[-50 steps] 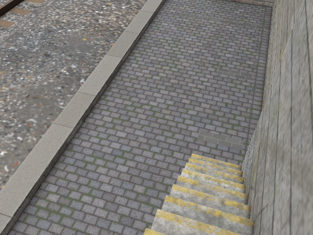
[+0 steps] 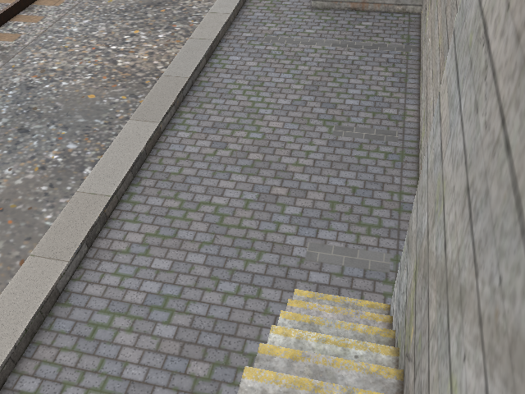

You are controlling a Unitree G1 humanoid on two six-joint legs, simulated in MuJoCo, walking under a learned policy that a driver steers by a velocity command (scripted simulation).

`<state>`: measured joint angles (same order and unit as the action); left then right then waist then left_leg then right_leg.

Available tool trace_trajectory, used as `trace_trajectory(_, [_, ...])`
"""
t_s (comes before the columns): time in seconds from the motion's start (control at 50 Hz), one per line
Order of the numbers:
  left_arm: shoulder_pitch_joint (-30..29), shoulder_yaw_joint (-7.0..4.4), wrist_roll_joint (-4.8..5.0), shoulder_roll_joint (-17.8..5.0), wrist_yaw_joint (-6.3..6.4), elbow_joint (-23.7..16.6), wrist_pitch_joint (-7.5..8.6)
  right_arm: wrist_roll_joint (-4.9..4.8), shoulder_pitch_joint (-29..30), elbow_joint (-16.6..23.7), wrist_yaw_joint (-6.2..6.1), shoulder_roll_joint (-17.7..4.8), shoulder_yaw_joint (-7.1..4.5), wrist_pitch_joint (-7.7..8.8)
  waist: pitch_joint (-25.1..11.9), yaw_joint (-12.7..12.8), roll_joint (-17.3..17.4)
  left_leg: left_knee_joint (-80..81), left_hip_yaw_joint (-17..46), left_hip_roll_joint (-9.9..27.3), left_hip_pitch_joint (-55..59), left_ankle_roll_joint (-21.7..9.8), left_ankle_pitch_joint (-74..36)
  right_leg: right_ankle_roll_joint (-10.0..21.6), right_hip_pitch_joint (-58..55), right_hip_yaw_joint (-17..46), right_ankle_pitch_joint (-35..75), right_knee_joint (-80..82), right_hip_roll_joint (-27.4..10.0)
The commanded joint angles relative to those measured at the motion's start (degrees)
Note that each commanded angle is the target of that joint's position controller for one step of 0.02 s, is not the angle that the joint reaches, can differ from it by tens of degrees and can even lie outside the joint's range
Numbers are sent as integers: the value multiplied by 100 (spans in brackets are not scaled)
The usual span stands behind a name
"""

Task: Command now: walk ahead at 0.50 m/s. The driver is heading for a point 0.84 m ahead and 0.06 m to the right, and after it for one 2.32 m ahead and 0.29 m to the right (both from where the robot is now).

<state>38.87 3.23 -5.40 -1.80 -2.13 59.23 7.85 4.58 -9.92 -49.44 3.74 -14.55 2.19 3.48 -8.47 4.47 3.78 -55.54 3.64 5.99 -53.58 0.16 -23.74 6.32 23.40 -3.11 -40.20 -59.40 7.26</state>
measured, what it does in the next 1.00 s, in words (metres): goes down: left foot 0.20 m lower, then right foot 0.21 m lower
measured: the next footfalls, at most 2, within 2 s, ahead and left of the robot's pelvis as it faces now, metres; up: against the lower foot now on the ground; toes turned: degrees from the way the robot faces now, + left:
left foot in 0.20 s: +0.21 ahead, +0.12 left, -0.20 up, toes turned +4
right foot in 0.64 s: +0.40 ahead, -0.12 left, -0.41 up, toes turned -3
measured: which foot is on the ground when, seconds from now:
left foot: up 0.00-0.18, down 0.20-0.64, up 0.66-1.00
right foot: down 0.00-0.20, up 0.22-0.62, down 0.64-1.00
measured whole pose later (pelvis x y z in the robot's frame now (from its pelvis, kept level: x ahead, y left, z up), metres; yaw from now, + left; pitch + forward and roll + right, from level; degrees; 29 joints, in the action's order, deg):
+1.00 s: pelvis +0.45 -0.03 -0.43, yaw +1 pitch +2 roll -3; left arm 33.3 0.3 0.2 -7.0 -0.1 56.1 5.7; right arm 2.7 -12.1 -51.2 3.0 -12.2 1.9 3.4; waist -4.5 3.9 2.8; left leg -55.4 3.8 6.5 -49.0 1.5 -16.5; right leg 3.7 22.7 -7.0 -43.4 -64.3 3.3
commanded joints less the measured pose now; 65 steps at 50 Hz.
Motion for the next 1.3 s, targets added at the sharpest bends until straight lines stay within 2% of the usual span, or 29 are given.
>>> trace_trajectory(0.02, [409,-212,237,-1026,24,-311,-64,-79,797,393,45,-574,-178,59,1251,-22,-508,426,-390,-346,621,104,738,-59,906,1944,3320,1099,-1174])
trace_trajectory(0.1, [909,-307,260,-762,161,-303,-305,-191,1594,255,40,-88,-12,60,1325,630,-676,3575,-58,-26,345,-101,1251,265,-920,2423,2928,399,-1191])
trace_trajectory(0.18, [-483,-488,228,-1224,-353,-812,-258,-253,-2319,-1110,-189,-775,-329,310,979,-1110,210,4689,-924,-507,5541,-248,1088,-5,1409,1412,4308,-2556,-423])
trace_trajectory(0.2, [-273,-543,-117,-1487,-653,-497,-283,-263,-3738,-1572,-163,-999,-534,209,238,-1432,766,3765,-553,149,8349,-782,-298,-404,3092,1098,2475,-5052,3])
trace_trajectory(0.22, [-477,-767,1033,-1331,116,-707,-296,-627,-2484,-998,-151,-780,-472,-98,47,-770,373,1331,572,1375,9038,-897,-3997,-122,5160,170,-1528,-6632,119])
trace_trajectory(0.24, [239,-324,29,-888,-540,-994,-159,109,-3346,-1224,79,-1747,-829,58,-1828,-989,758,953,1007,1894,10104,-2599,-4616,-314,4862,993,-1027,-7131,-59])
trace_trajectory(0.26, [-497,-619,860,-1316,341,-761,-325,-487,-2059,-948,-9,-1079,-799,-166,-527,-566,-100,1944,1636,2228,8364,-2311,-513,-134,5519,1063,-746,-6420,-552])
trace_trajectory(0.28, [-967,-578,753,-1239,598,-737,-422,-486,-2010,-847,-106,-698,-677,-248,146,-597,-289,2472,1688,2112,6786,-2150,1470,-89,5129,1056,-554,-5893,-645])
trace_trajectory(0.3, [-451,-135,-185,-139,-56,-837,-430,482,-1811,-1068,-56,-570,-375,63,1928,-411,-1122,2710,1009,1182,4264,-1535,2111,72,5031,1837,2670,-4414,-987])
trace_trajectory(0.38, [-810,-244,-45,-549,-1029,-622,-423,156,-1708,-1352,-412,-181,38,667,1093,-27,-264,2457,220,442,1079,-1674,3280,-165,2170,994,6213,-2561,-1417])
trace_trajectory(0.52, [-1837,-201,-527,-1208,-684,-991,-465,44,-1557,-1044,-322,-614,177,596,1171,-137,-272,447,282,134,829,-1364,4736,-573,113,600,6524,522,-1041])
trace_trajectory(0.54, [-3260,-289,901,-1116,128,-1002,-439,-691,-2055,-1070,-351,-405,-177,297,949,-1023,-1245,930,512,188,3345,-1007,3504,-613,906,90,6474,3095,-932])
trace_trajectory(0.56, [-3788,-293,1077,-1332,345,-1212,-372,-513,-2306,-1039,-429,-505,-194,86,1342,-1523,-768,667,858,148,3745,-1071,3457,-695,859,546,6455,4010,-1370])
trace_trajectory(0.6, [-2234,-441,777,-1511,429,-720,-443,-223,-2072,-1252,-450,-612,-327,-113,1105,-1063,454,-702,898,190,3266,-1074,2632,-481,-648,700,6789,3169,-1485])
trace_trajectory(0.62, [-629,-320,-658,-1724,-322,-701,-369,-18,-1764,-582,-165,-677,-21,10,1135,65,-722,-3015,883,-178,2050,-896,4574,-529,-2195,296,4671,4047,-1129])
trace_trajectory(0.64, [-316,-734,707,-2021,248,-96,-440,-196,-2090,-1192,-461,-224,-375,-144,897,-35,-744,-3381,194,-641,2537,-917,4362,-261,-2225,517,6806,4304,-1680])
trace_trajectory(0.66, [809,-743,-482,-2596,-332,-240,-355,37,-3204,-1201,278,-260,-57,-81,124,207,-2350,-6672,363,-1263,-780,-437,7074,571,-5621,787,7999,2656,-1814])
trace_trajectory(0.72, [-91,-924,-175,-2608,-544,-468,-308,-529,-1441,405,266,78,20,262,-87,29,-833,-6744,32,-103,-3527,11,6601,1773,-4759,3021,6328,2603,-3617])
trace_trajectory(0.78, [-1792,-258,-85,-515,-284,-806,-167,-215,-1512,9,-84,303,218,7,1695,-967,109,-2910,524,826,-1411,-28,2674,882,479,1546,3256,3434,-2429])
trace_trajectory(0.82, [-1977,-375,-27,-1161,-188,-1112,148,151,-2082,-482,103,-170,-66,-13,1719,-992,-800,-1826,-683,-5,2268,57,724,795,3933,43,1951,3027,-1172])
trace_trajectory(0.86, [-1418,-549,-145,-1981,-209,-914,194,93,-1601,-322,293,-218,-101,176,1206,-774,-788,-2978,-718,-247,1861,82,1647,766,3150,827,2342,2722,-1590])
trace_trajectory(0.96, [879,-305,-41,-746,33,-100,-88,-3,242,156,-72,30,59,196,1203,271,-604,-49,459,530,-2889,115,1584,1330,-1971,3124,3340,1272,-2464])
trace_trajectory(0.98, [-866,-678,1192,-1727,461,-657,-338,-443,524,485,-203,60,-185,18,1116,-440,-267,706,469,224,703,190,49,722,-60,2143,2412,1168,-2168])
trace_trajectory(1.0, [-1085,-572,1394,-1643,611,-770,-449,-488,550,358,-193,156,-178,-123,1185,-441,-195,505,121,-161,2343,238,-395,491,1402,1839,1610,1344,-1953])
trace_trajectory(1.08, [-649,-625,838,-1558,574,-513,-597,-614,815,543,-156,7,-262,-439,2245,217,-774,2837,-189,-80,2650,27,1158,624,619,1441,1944,945,-1721])
trace_trajectory(1.14, [-522,-764,550,-1731,495,-55,-557,-569,-1524,-337,-233,-425,-515,-240,1353,-555,-838,4496,-152,109,4899,-335,913,731,310,784,3159,-1840,-1368])
trace_trajectory(1.18, [-405,-798,814,-1274,374,-164,-447,-391,-2911,-859,-147,-744,-522,-125,-49,-861,1122,1385,357,706,8165,-390,-3390,194,3407,165,-1861,-6252,-271])
trace_trajectory(1.2, [-457,-689,1118,-1505,428,-713,-336,-429,-2372,-730,-115,-1437,-784,-222,-1225,-807,1883,1730,1606,1695,8582,-1302,-100,146,4228,410,-928,-6552,-484])
trace_trajectory(1.3, [-1517,-713,645,-849,598,-437,-640,-194,-1986,-641,-241,-327,-313,-31,852,-397,-85,1963,1111,1023,4123,-1129,1555,-245,3878,1202,1607,-4905,-421])
Velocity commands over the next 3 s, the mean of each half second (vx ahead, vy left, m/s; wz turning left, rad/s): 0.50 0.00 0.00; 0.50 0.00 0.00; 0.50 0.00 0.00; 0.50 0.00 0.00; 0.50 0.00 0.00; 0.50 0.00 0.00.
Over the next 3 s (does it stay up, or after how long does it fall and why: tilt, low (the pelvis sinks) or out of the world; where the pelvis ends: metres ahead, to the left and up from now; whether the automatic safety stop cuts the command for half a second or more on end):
stays up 1.34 -0.18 -1.19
